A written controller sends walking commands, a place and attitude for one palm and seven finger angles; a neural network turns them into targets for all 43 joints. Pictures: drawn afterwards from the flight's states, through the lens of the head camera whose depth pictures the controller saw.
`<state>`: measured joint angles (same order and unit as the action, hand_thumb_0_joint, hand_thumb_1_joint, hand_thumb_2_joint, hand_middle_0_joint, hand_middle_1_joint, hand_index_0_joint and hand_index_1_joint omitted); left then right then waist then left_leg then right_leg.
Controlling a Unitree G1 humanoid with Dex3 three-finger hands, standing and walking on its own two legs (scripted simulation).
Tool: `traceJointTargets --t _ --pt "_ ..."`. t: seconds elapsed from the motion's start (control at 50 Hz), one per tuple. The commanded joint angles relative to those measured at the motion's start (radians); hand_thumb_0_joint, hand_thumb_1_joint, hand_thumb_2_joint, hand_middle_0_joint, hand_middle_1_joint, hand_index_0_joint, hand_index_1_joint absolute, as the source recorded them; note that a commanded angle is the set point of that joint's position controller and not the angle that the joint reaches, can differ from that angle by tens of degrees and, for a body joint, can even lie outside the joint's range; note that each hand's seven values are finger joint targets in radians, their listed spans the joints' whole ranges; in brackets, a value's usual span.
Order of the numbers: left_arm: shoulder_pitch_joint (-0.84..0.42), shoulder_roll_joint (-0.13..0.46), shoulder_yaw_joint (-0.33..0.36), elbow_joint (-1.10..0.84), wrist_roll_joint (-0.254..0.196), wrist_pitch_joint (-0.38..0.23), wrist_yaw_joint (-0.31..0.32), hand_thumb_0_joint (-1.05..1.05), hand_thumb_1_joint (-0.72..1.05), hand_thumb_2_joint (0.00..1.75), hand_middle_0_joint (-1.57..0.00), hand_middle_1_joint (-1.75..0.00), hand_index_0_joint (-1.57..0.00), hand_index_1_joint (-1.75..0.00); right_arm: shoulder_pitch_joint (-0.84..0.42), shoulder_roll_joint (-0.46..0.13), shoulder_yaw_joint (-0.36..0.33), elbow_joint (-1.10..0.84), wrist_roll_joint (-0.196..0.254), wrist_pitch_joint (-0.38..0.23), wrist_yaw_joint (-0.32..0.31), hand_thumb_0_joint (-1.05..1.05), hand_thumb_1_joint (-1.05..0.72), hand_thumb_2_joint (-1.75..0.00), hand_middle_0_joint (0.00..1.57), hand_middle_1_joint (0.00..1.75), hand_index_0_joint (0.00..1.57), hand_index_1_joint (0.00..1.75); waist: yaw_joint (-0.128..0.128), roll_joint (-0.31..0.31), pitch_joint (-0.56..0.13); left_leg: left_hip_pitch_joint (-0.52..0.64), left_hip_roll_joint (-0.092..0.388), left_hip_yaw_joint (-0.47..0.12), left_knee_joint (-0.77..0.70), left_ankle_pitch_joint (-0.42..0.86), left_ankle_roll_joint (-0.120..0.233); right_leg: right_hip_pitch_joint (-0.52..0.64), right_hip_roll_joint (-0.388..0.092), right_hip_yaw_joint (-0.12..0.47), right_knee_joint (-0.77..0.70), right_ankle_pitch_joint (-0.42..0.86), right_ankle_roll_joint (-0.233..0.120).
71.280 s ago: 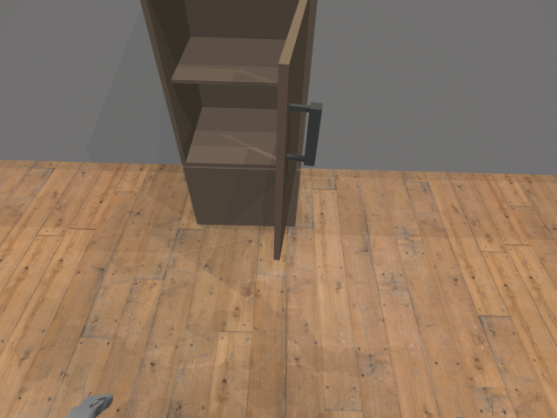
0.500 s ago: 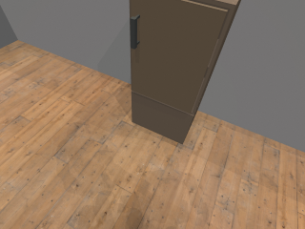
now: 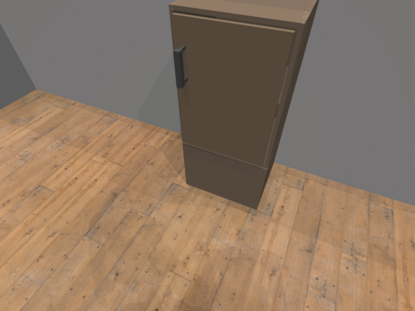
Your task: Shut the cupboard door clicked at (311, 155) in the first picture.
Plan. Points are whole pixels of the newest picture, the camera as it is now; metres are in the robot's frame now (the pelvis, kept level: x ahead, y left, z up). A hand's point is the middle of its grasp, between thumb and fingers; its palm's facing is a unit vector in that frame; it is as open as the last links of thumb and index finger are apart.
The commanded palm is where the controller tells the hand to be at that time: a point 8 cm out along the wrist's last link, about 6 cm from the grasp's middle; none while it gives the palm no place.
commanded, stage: let the arm hang, fingers relaxed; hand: left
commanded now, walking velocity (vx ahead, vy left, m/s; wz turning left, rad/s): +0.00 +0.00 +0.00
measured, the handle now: (182, 66) +0.93 +0.14 +0.04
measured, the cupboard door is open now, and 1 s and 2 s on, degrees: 1 1 1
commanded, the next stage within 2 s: look to check the result in 0.18 s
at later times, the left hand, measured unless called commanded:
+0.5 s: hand out of the picture -0.03 +0.17 -0.17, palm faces +0.04 -0.98 -0.20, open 7.4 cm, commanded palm none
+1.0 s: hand out of the picture +0.02 +0.18 -0.18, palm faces +0.04 -0.98 -0.22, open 7.4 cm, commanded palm none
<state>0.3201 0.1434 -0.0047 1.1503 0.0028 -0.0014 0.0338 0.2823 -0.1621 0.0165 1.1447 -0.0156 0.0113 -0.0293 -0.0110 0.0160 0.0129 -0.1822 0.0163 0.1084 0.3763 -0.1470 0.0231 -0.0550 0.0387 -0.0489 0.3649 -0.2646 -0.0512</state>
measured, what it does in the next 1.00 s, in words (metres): stands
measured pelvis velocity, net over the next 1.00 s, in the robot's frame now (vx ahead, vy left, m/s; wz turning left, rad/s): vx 0.01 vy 0.00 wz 0.02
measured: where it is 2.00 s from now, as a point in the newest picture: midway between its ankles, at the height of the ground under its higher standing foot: outside the picture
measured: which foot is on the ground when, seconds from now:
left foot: down 0.00-1.00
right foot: down 0.00-1.00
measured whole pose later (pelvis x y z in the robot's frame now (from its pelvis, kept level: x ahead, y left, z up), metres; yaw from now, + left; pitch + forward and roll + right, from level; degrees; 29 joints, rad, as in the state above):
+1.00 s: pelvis +0.01 +0.00 +0.00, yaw +1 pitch -2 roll +0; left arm 0.27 0.17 0.01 1.13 0.01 0.00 0.04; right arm 0.25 -0.19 0.00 1.12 -0.02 0.01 -0.03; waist -0.02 0.00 0.04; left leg -0.21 0.01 0.09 0.41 -0.18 0.02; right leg -0.06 0.03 -0.06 0.38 -0.29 -0.05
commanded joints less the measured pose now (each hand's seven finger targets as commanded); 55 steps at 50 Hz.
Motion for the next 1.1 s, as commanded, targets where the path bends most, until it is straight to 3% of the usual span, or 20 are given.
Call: traceJointTargets --t 0.0,0.12,0.34,0.5,0.84,0.92,0.96,1.0,1.02,1.06,1.08 --pt "0.076 0.115 0.017 -0.012 0.005 -0.014 0.007 0.00 0.90 0.90 -0.20 -0.30 -0.20 -0.30 0.058 -0.087 -0.022 -0.020 0.002 -0.007 -0.009 0.00 -0.90 -0.90 0.20 0.30 0.20 0.30 0.004 -0.007 0.105 0.042 0.104 -0.127 -0.070 0.006 0.008 -0.174 -0.139 0.127 -0.120 0.041 -0.004" --pt "0.094 0.090 0.016 0.003 0.005 -0.017 0.008 0.00 0.90 0.90 -0.20 -0.30 -0.20 -0.30 0.072 -0.071 -0.022 -0.018 0.002 -0.012 -0.014 0.00 -0.90 -0.90 0.20 0.30 0.20 0.30 0.002 0.003 0.082 0.050 0.103 -0.125 -0.062 0.030 0.008 -0.158 -0.138 0.126 -0.113 0.075 -0.004" --pt "0.107 0.077 0.016 0.011 0.005 -0.019 0.010 0.00 0.90 0.90 -0.20 -0.30 -0.20 -0.30 0.088 -0.070 -0.027 -0.015 0.003 -0.012 -0.017 0.00 -0.90 -0.90 0.20 0.30 0.20 0.30 0.001 -0.016 0.098 0.044 0.104 -0.124 -0.057 0.025 0.011 -0.166 -0.136 0.127 -0.113 0.075 -0.005" --pt "0.103 0.103 0.022 -0.001 0.007 -0.023 0.011 0.00 0.90 0.90 -0.20 -0.30 -0.20 -0.30 0.072 -0.098 -0.034 -0.022 0.005 -0.014 -0.015 0.00 -0.90 -0.90 0.20 0.30 0.20 0.30 0.004 -0.041 0.078 0.064 0.110 -0.125 -0.046 0.068 0.017 -0.156 -0.136 0.127 -0.105 0.123 -0.003" --pt "0.035 0.155 0.027 -0.017 0.007 -0.025 0.007 0.00 0.90 0.90 -0.20 -0.30 -0.20 -0.30 0.011 -0.140 -0.035 -0.030 0.003 -0.016 -0.011 0.00 -0.90 -0.90 0.20 0.30 0.20 0.30 0.001 -0.022 0.075 0.079 0.113 -0.125 -0.057 0.083 0.012 -0.128 -0.149 0.129 -0.119 0.173 0.004" --pt "0.050 0.129 0.029 -0.029 0.006 -0.011 0.013 0.00 0.90 0.90 -0.20 -0.30 -0.20 -0.30 0.025 -0.098 -0.028 -0.040 0.002 -0.003 -0.007 0.00 -0.90 -0.90 0.20 0.30 0.20 0.30 0.003 -0.024 0.063 0.023 0.096 -0.128 -0.005 0.124 0.003 -0.101 -0.170 0.090 -0.052 0.209 0.013" --pt "0.047 0.153 0.046 -0.046 0.007 -0.003 0.014 0.00 0.90 0.90 -0.20 -0.30 -0.20 -0.30 0.014 -0.108 -0.036 -0.057 0.001 0.004 -0.005 0.00 -0.90 -0.90 0.20 0.30 0.20 0.30 0.010 -0.028 0.053 -0.024 0.082 -0.129 0.044 0.131 0.001 -0.082 -0.193 0.082 -0.017 0.237 0.001" --pt "0.044 0.177 0.061 -0.068 0.011 0.003 0.016 0.00 0.90 0.90 -0.20 -0.30 -0.20 -0.30 0.002 -0.111 -0.044 -0.079 0.003 0.012 -0.002 0.00 -0.90 -0.90 0.20 0.30 0.20 0.30 0.015 -0.080 0.047 -0.084 0.049 -0.105 0.131 0.092 -0.008 -0.067 -0.244 0.092 -0.012 0.276 -0.027" --pt "0.036 0.187 0.068 -0.079 0.012 0.006 0.017 0.00 0.90 0.90 -0.20 -0.30 -0.20 -0.30 -0.009 -0.104 -0.049 -0.089 0.001 0.019 0.000 0.00 -0.90 -0.90 0.20 0.30 0.20 0.30 0.017 -0.111 0.060 -0.124 0.033 -0.091 0.200 0.024 -0.018 -0.068 -0.283 0.108 -0.018 0.293 -0.058" --pt "0.031 0.202 0.078 -0.104 0.019 0.008 0.017 0.00 0.90 0.90 -0.20 -0.30 -0.20 -0.30 -0.045 -0.100 -0.062 -0.121 -0.002 0.032 0.004 0.00 -0.90 -0.90 0.20 0.30 0.20 0.30 0.032 -0.148 0.081 -0.231 0.010 -0.082 0.421 -0.262 -0.032 -0.054 -0.373 0.139 -0.028 0.438 -0.136" --pt "0.021 0.206 0.083 -0.115 0.025 0.008 0.019 0.00 0.90 0.90 -0.20 -0.30 -0.20 -0.30 -0.061 -0.104 -0.070 -0.136 -0.002 0.039 0.005 0.00 -0.90 -0.90 0.20 0.30 0.20 0.30 0.032 -0.149 0.092 -0.280 0.014 -0.091 0.538 -0.341 -0.034 -0.054 -0.412 0.149 -0.029 0.492 -0.166"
